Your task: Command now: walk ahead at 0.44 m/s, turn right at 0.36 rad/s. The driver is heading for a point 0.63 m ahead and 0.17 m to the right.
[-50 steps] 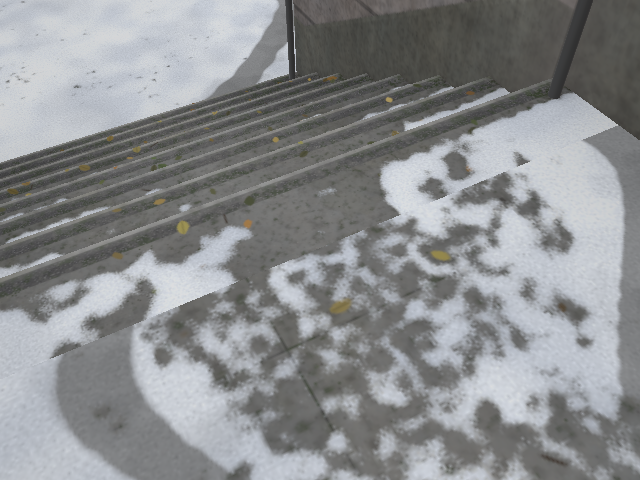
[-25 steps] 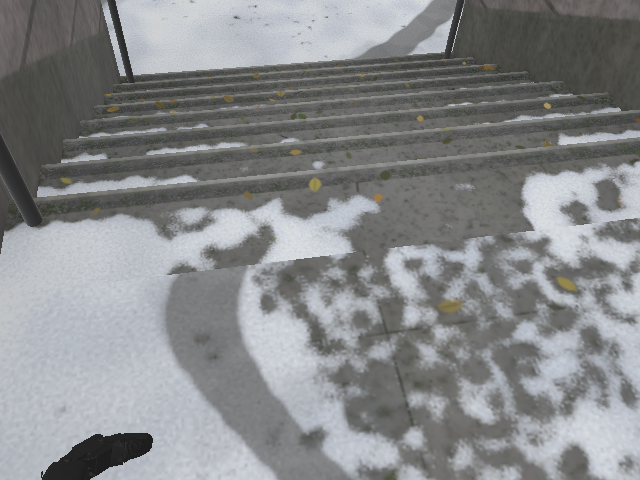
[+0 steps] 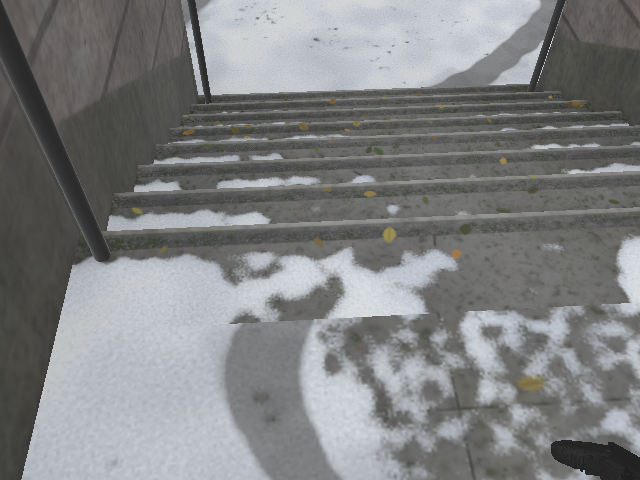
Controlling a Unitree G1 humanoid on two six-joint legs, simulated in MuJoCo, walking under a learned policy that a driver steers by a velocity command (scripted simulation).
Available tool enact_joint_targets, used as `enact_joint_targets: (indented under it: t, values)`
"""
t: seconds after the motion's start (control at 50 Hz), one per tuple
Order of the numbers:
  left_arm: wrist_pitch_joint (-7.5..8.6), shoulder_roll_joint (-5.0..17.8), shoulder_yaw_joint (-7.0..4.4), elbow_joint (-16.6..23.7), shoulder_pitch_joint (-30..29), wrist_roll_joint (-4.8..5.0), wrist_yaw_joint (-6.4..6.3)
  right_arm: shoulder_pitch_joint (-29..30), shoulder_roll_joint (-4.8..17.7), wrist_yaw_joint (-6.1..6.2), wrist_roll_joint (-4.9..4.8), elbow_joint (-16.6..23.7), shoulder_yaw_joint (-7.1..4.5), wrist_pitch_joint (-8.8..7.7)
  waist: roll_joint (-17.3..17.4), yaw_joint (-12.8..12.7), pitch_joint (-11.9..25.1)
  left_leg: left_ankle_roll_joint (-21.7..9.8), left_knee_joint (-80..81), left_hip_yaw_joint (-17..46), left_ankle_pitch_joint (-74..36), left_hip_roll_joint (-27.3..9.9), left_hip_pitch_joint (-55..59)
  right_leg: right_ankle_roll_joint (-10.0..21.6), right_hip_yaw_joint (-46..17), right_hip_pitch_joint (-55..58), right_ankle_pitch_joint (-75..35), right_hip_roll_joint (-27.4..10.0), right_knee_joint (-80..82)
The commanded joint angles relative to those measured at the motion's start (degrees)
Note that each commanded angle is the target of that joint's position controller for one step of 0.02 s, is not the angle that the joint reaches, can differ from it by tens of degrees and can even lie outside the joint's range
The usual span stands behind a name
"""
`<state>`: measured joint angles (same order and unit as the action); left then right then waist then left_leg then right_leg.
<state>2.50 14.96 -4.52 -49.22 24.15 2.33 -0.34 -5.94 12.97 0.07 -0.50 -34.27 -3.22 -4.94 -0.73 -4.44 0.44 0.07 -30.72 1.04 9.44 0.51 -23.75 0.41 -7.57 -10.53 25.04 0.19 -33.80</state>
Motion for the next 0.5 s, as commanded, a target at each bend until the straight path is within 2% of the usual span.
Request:
enact_joint_targets:
  t: [0.02,0.04,0.06,0.08,0.1,0.12,0.14,0.18,0.24,0.26,0.32,0.36,0.38,0.4,0.42,0.44,0.46,0.48,0.5]
  values:
    - [3.43,5.0,-0.2,8.2,-4.2,1.36,-0.35,-24.5,14.3,0.3,1.76,-2.2,-5.36,-0.48,15.7,11.6,14.4,-15.3,14.7,42.6,21.1,-26.5,39.1,2.2,-2.7,-35.2,7.2,1.9,-34.1]
    - [3.13,7.8,-1.16,8.2,-5.7,1.26,-0.42,-20.0,9.8,0.16,1.26,-1.4,-3.58,-1.21,12.2,10.0,7.0,-14.2,16.5,35.4,23.7,-24.6,34.4,3.1,-4.4,-38.6,1.6,-0.3,-37.0]
    - [2.64,7.2,-1.13,7.8,-6.8,0.55,-0.44,-15.8,7.1,0.25,0.56,-1.2,-2.82,-1.27,10.8,8.8,2.7,-11.9,17.6,26.5,19.4,-20.4,30.8,2.9,-2.5,-38.8,-3.9,-2.2,-36.2]
    - [2.26,6.6,-1.16,7.8,-7.9,-0.34,-0.5,-12.9,6.1,0.29,0.45,-1.5,-2.47,-1.07,9.2,7.7,0.3,-10.5,18.6,20.9,12.6,-17.8,27.6,2.5,-2.0,-38.3,-8.0,-3.2,-34.0]
    - [1.75,6.7,-1.62,8.1,-9.0,-0.86,-0.28,-11.4,5.4,0.27,0.81,-1.7,-2.15,-1.24,8.7,6.8,-1.4,-9.0,19.4,15.5,3.9,-15.9,24.9,2.5,-2.1,-36.3,-10.9,-4.0,-32.0]
    - [1.03,6.0,-1.52,7.7,-8.7,-0.91,0.01,-11.0,5.1,0.38,1.12,-2.3,-2.19,-1.54,8.2,6.2,-1.5,-8.1,19.7,11.0,-2.1,-14.8,23.2,2.3,-1.6,-34.2,-13.2,-4.2,-31.2]
    - [0.55,4.5,-1.2,7.7,-8.9,-0.33,0.18,-10.9,4.2,0.23,1.09,-3.3,-2.19,-1.92,7.6,5.6,-1.3,-7.8,19.2,8.7,-8.1,-14.4,22.5,2.3,-1.2,-33.7,-14.2,-3.9,-30.3]
    - [-0.18,3.3,-0.75,8.4,-10.6,-0.51,0.4,-11.3,4.9,0.4,1.0,-4.8,-2.55,-2.14,6.4,5.4,-2.0,-7.9,19.6,4.2,-15.4,-14.8,21.9,1.2,-0.3,-35.1,-16.7,-3.9,-27.4]
    - [-0.29,1.3,0.41,11.3,-16.2,-0.84,1.04,-13.1,6.5,1.41,0.57,-7.8,-3.12,-1.44,5.5,6.1,-3.9,-8.0,20.7,-0.6,-14.3,-15.5,20.5,-0.1,1.5,-35.3,-23.6,-4.4,-19.0]
    - [-0.18,1.1,0.61,12.1,-18.2,-0.99,1.33,-13.2,7.1,1.78,0.75,-8.4,-3.16,-1.31,5.9,6.2,-4.9,-7.8,21.2,-2.0,-15.0,-15.4,19.5,0.1,2.1,-34.4,-26.5,-4.3,-16.0]
    - [-0.06,1.4,0.9,14.2,-23.7,-1.29,2.56,-14.1,8.3,1.99,0.29,-9.9,-3.29,-1.17,4.8,7.3,-6.2,-6.8,21.6,-7.2,-15.7,-15.1,19.8,0.8,6.5,-30.6,-29.5,-3.6,-9.4]
    - [0.01,2.0,0.79,15.8,-26.5,-0.8,3.49,-15.3,9.4,1.73,-0.23,-11.2,-3.43,-0.99,4.7,7.3,-6.8,-6.1,20.6,-8.9,-19.3,-16.0,22.4,2.4,8.3,-28.5,-26.7,-3.0,-6.2]
    - [0.01,2.7,0.45,16.2,-26.6,-0.36,3.71,-14.6,10.9,1.72,-0.16,-11.3,-3.82,-0.53,5.7,6.6,-6.4,-5.8,18.3,-10.1,-27.2,-16.0,23.9,3.7,10.2,-26.5,-23.6,-1.9,-5.4]
    - [0.0,3.7,0.01,16.6,-25.8,-0.47,3.84,-14.7,12.3,1.88,-0.54,-11.4,-4.08,-0.16,6.6,5.5,-4.7,-5.4,14.8,-11.0,-38.3,-16.1,25.4,5.0,12.2,-22.9,-20.4,-0.1,-5.1]
    - [-0.15,5.1,-0.74,15.8,-22.1,-0.84,3.77,-14.3,13.8,1.99,-0.9,-11.4,-4.36,0.35,7.9,3.5,-1.9,-5.2,9.0,-12.2,-50.7,-16.2,26.8,6.6,14.7,-17.8,-17.7,2.3,-5.7]
    - [-0.25,7.1,-1.94,14.2,-15.0,-0.71,3.68,-13.6,14.4,2.2,-1.15,-11.4,-4.37,0.76,8.5,-0.6,2.0,-4.6,-0.5,-13.0,-57.8,-15.5,25.4,8.6,15.7,-8.1,-17.9,4.6,-4.0]
    - [-0.85,10.0,-3.59,11.2,-5.0,-0.45,3.11,-13.4,13.7,2.16,-1.57,-11.1,-3.99,0.59,6.8,-5.5,7.4,-3.0,-13.1,-13.8,-53.4,-13.3,18.5,10.9,13.7,8.4,-22.1,5.9,-0.5]
    - [-1.37,14.0,-4.45,9.1,1.0,-0.06,2.06,-14.0,9.6,1.83,0.67,-9.4,-2.61,0.24,-6.0,-5.1,11.2,-0.3,-33.7,-12.1,-8.0,-7.9,1.2,14.0,-3.0,25.4,-27.4,-4.0,0.7]
    - [-0.46,17.9,-4.32,11.4,-1.6,-0.55,2.24,-20.7,4.5,0.47,0.15,-7.0,-0.11,-1.63,-15.6,1.5,23.5,1.7,-53.1,-0.4,26.6,1.8,-15.8,27.5,-38.6,38.8,-12.5,-19.1,10.6]
